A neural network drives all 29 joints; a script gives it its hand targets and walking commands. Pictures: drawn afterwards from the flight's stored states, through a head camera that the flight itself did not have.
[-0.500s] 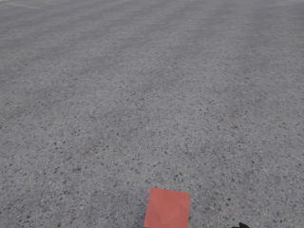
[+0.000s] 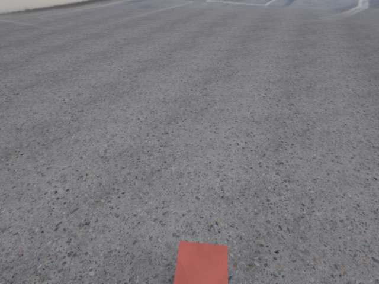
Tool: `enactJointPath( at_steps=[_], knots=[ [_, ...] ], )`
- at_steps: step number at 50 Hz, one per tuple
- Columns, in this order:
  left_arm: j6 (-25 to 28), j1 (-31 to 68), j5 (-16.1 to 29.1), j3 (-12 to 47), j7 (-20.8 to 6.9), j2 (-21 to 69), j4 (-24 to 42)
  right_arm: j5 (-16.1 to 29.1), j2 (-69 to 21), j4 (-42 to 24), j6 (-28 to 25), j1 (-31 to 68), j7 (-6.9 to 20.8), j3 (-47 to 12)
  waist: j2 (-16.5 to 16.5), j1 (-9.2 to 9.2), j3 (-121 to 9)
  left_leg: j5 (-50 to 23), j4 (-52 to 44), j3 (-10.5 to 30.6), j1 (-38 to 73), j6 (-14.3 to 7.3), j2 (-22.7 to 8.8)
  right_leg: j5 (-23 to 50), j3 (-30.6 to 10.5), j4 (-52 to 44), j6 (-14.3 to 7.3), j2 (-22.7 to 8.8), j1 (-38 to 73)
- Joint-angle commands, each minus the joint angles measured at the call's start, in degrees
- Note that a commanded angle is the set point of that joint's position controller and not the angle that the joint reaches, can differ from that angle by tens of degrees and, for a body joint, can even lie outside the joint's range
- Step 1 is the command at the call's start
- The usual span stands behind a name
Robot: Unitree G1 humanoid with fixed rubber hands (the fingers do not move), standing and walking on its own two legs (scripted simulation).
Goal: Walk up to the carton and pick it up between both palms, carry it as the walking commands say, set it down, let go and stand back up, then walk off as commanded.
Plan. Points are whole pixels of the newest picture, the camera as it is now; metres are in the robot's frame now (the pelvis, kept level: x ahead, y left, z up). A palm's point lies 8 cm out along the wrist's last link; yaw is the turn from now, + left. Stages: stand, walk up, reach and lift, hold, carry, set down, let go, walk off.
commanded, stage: stand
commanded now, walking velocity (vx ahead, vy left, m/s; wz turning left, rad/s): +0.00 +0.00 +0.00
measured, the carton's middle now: (201, 279) +0.40 -0.03 -0.63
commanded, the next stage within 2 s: walk off in 1.16 s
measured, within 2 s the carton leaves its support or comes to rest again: neither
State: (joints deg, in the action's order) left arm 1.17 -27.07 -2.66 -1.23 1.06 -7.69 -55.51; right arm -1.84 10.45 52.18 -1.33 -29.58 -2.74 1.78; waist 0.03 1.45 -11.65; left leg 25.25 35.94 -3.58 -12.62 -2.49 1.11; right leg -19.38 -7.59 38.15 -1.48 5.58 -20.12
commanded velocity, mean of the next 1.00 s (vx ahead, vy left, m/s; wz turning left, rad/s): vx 0.00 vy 0.00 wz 0.00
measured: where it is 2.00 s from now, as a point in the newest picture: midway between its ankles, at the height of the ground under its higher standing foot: outside the picture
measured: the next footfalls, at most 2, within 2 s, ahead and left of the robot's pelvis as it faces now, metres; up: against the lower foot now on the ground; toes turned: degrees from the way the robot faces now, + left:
right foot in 1.72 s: +0.15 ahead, -0.15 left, +0.00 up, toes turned -18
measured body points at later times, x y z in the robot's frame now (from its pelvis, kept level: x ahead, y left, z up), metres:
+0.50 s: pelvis -0.02 +0.01 +0.00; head -0.07 +0.00 +0.45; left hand -0.03 +0.22 -0.15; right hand -0.06 -0.21 -0.16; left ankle -0.07 +0.09 -0.72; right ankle +0.00 -0.11 -0.72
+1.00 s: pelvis -0.03 +0.02 +0.01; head -0.05 +0.03 +0.46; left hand -0.03 +0.22 -0.16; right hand -0.09 -0.20 -0.15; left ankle -0.07 +0.09 -0.72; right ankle +0.00 -0.11 -0.72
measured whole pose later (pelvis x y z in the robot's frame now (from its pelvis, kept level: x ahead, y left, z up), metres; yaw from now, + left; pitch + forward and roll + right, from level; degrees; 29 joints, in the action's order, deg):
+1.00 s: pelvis -0.03 +0.02 +0.01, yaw -4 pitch +1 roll +1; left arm -1.0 -21.1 -1.8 -1.8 2.4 -5.6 -62.4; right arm -2.1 7.7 60.4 -0.4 -24.8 -3.5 0.7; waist -1.3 0.9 -4.1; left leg 21.5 32.2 -8.6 -12.3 -4.3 1.7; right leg -14.2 -11.7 34.9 0.8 4.9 -21.4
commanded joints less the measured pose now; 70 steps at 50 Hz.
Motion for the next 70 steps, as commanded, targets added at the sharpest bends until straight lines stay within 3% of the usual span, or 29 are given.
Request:
enactJointPath(
  at_steps=[1,7,8,10,13,14,23,27,31,33,36,39,43,46,49,51,52,53,54,55,57,59,61,63,64,66,67,69,70],
  knots=[
    [0.60,-0.60,0.38,-1.61,0.28,-6.42,2.99,-0.42,6.15,-4.33,-1.23,-1.05,-0.78,1.04,-0.23,0.61,15.50,-7.13,-7.94,7.33,-3.54,-3.66,-5.86,10.29,-7.03,-8.55,-3.80,-6.42,-7.54],
    [0.35,-0.41,0.77,-1.87,0.57,-4.80,1.62,-0.71,5.25,-2.04,-1.00,-1.12,-1.08,0.03,-0.28,-0.59,19.05,-6.25,-12.83,9.56,-6.01,-4.38,-8.11,5.53,-5.77,-7.65,-2.81,-5.05,-9.13],
    [0.32,-3.41,0.86,-1.16,0.61,-3.85,1.13,-0.65,6.05,-1.48,-1.07,-1.53,-1.38,-0.13,3.84,-2.03,16.97,-7.76,-13.44,9.56,-5.62,-4.08,-8.84,6.14,-6.21,-7.37,-2.92,-5.40,-6.56],
    [0.36,-2.66,0.44,-0.35,0.42,-2.10,0.02,-0.06,4.50,-0.74,-0.70,-2.61,-0.91,-0.36,-1.46,-1.29,14.88,-6.94,-10.27,6.98,-6.27,-3.34,-6.86,8.84,-6.60,-9.21,-2.79,-6.19,-3.81],
    [0.32,-0.96,0.34,-0.34,0.41,-2.69,0.30,0.08,6.56,0.59,-0.61,-3.29,-0.73,0.21,-0.11,-0.26,17.19,-5.49,-10.54,6.80,-5.00,-2.90,-7.11,8.06,-7.27,-8.74,-3.16,-5.41,-7.10],
    [0.04,-1.42,0.41,-0.82,0.89,-3.59,-0.31,0.14,4.63,1.15,-0.79,-4.62,-0.79,-0.19,-2.86,-0.08,17.50,-5.47,-11.46,7.05,-5.17,-3.95,-7.36,6.77,-7.54,-9.07,-2.79,-5.82,-7.53],
    [0.12,-0.81,0.70,-0.70,0.72,-1.32,-0.58,0.03,2.85,2.44,-0.42,-2.30,-1.14,-1.31,1.30,-1.16,15.91,-10.99,-13.54,6.20,-2.78,-4.11,-8.68,9.42,-5.34,-6.03,-1.69,-4.79,-7.98],
    [-0.11,-0.60,0.88,-0.53,0.96,-1.27,-1.36,-0.84,4.52,3.64,-0.12,-1.28,-0.93,-0.42,-2.89,-1.51,17.67,-6.36,-13.22,5.46,-3.56,-4.38,-7.99,9.74,-5.83,-7.28,-2.32,-4.54,-8.02],
    [0.10,1.13,0.62,-1.54,0.73,-4.16,-1.94,0.38,2.76,4.08,-0.38,-1.37,-0.29,-0.36,-0.57,-0.17,16.57,-7.91,-11.33,3.37,-1.23,-3.13,-6.37,8.13,-8.56,-8.66,-2.82,-5.63,-8.14],
    [-0.34,-0.29,0.63,-1.32,1.07,-2.99,-2.42,0.15,2.47,4.10,0.01,0.37,-0.37,-0.50,0.56,-1.53,16.66,-7.47,-12.57,5.24,-1.71,-3.76,-7.44,8.69,-6.82,-8.93,-2.47,-5.15,-7.60],
    [-0.57,2.69,0.62,-1.18,1.25,-2.90,-2.41,-0.13,4.38,3.49,0.14,1.27,-0.53,0.45,-6.69,-0.74,17.06,-7.17,-11.59,4.41,-3.31,-4.21,-7.08,8.79,-8.87,-10.69,-2.77,-6.50,-7.24],
    [-0.51,1.82,-0.22,-1.56,1.34,-4.28,-2.52,-0.43,3.23,5.19,0.38,0.77,-0.77,-0.11,-3.01,-0.37,16.14,-7.32,-9.65,2.76,-0.08,-2.55,-5.70,7.02,-11.51,-13.13,-2.69,-6.61,-6.11],
    [-1.03,1.63,0.34,-0.54,1.43,-2.01,-4.17,0.18,4.61,6.37,1.00,-1.86,-0.42,0.71,-8.84,0.12,15.95,-5.93,-6.73,1.52,0.64,-1.66,-3.95,2.64,-13.87,-16.66,-2.43,-6.72,-8.28],
    [-1.28,4.72,1.12,-1.43,2.10,-3.02,-3.60,0.27,2.70,7.37,0.74,-3.46,-0.63,0.13,-2.96,1.40,17.58,-4.84,-11.06,3.42,1.84,-2.33,-5.60,2.02,-11.75,-14.02,-1.64,-5.16,-11.06],
    [-0.66,3.61,1.09,-1.77,1.45,-3.09,-3.51,-0.63,2.31,6.27,0.04,1.94,-1.40,-0.27,5.99,-1.52,14.76,-8.10,-18.98,12.00,-0.82,-5.93,-13.78,8.75,-2.75,-3.86,0.27,-3.51,-5.90],
    [-0.79,0.61,0.47,-0.78,1.25,-0.10,-5.29,-0.96,5.45,5.72,-0.13,4.87,-1.73,-0.15,4.36,-3.44,15.06,-13.05,-18.29,9.17,0.06,-6.65,-14.27,9.11,-0.77,-3.12,0.79,-4.33,-4.57],
    [-1.03,0.42,0.67,-0.97,1.84,-0.91,-5.51,-0.66,5.06,6.32,-0.22,3.46,-1.60,0.10,3.60,-2.62,15.16,-15.23,-16.89,7.46,0.22,-6.64,-13.94,8.61,-2.43,-4.37,0.47,-5.27,-3.57],
    [-1.05,2.21,1.40,-0.70,1.45,-0.86,-6.06,-0.33,4.82,6.79,-0.38,1.51,-1.31,-0.34,-1.75,-1.37,15.65,-17.78,-15.72,6.50,-0.84,-5.31,-12.34,13.54,-2.10,-6.49,0.02,-4.88,-1.87],
    [-0.95,1.14,0.96,-1.24,1.47,-2.26,-5.88,-0.55,3.54,7.16,-0.35,2.48,-0.92,0.06,2.83,-0.86,15.94,-13.80,-14.18,3.90,1.59,-4.46,-10.81,14.10,-3.09,-7.06,-0.38,-4.76,-3.30],
    [-0.93,0.40,1.26,-0.71,1.43,-1.31,-7.42,0.02,3.54,7.46,-0.10,1.37,-0.84,-0.21,-0.97,-0.90,16.08,-17.29,-13.26,2.94,0.36,-4.05,-9.72,20.19,-3.29,-8.05,-0.08,-5.83,-1.34],
    [-1.22,4.19,1.84,-0.77,1.63,-1.91,-6.56,-0.04,1.14,8.81,0.49,0.28,-0.34,-0.88,-0.29,0.15,17.12,-19.23,-12.70,1.22,2.32,-3.10,-8.24,20.47,-3.26,-6.58,-0.99,-5.30,-4.10],
    [-1.00,2.96,1.67,-0.32,1.35,0.60,-6.72,0.32,3.00,8.52,0.45,0.75,-0.37,-0.33,-0.67,-1.35,16.02,-20.25,-13.39,3.41,1.47,-3.59,-8.97,17.69,-2.80,-6.34,-1.12,-5.27,-1.08],
    [-0.90,0.98,1.65,-0.17,1.92,0.99,-7.57,0.29,1.77,9.58,0.41,0.80,-0.67,-0.41,-2.95,-1.91,14.93,-16.08,-13.60,3.46,2.41,-4.17,-8.97,14.56,-3.48,-7.37,-0.87,-5.66,-0.65],
    [-1.25,2.60,1.36,-0.44,1.97,-0.81,-7.44,-0.09,1.83,9.77,0.59,0.32,-1.00,-0.23,0.65,-0.88,18.84,-16.98,-13.07,1.00,1.66,-3.54,-8.07,19.40,-4.00,-8.04,-0.87,-6.08,-2.19],
    [-1.28,2.46,1.70,-0.90,1.95,-1.71,-7.94,-0.09,1.48,9.95,0.75,0.84,-1.00,-0.77,-4.10,-1.05,18.38,-15.02,-13.69,3.10,-0.17,-4.00,-8.47,18.66,-4.07,-8.59,-0.81,-6.12,-0.44],
    [-1.41,2.48,1.48,-0.44,1.59,-2.12,-8.17,-0.14,5.39,9.45,0.81,1.24,-1.06,0.84,-5.03,-1.06,18.74,-11.92,-12.97,2.36,2.12,-3.67,-7.23,16.65,-4.52,-9.45,-1.05,-6.10,-3.09],
    [-1.55,2.85,1.09,-0.22,1.86,0.40,-7.97,0.01,1.60,9.79,1.08,1.80,-1.04,0.05,-1.34,-1.41,20.11,-11.45,-14.13,3.40,1.03,-3.59,-9.34,15.91,-5.25,-8.65,-1.09,-6.64,-2.95],
    [-2.13,3.23,0.90,-0.15,2.01,-0.18,-8.23,-0.55,5.23,10.59,1.29,0.24,-0.35,1.15,2.74,0.01,19.05,10.14,-19.66,6.46,-0.01,-3.80,-12.18,1.58,-1.14,-6.61,0.49,-5.07,-2.87],
    [-1.99,3.67,1.08,0.15,1.56,0.58,-8.01,-0.57,6.97,10.87,1.48,-1.43,-0.40,2.03,3.03,1.36,19.41,16.92,-24.06,12.23,4.51,-5.51,-17.04,-1.90,2.97,-1.68,1.55,-3.92,-8.61]
  ],
)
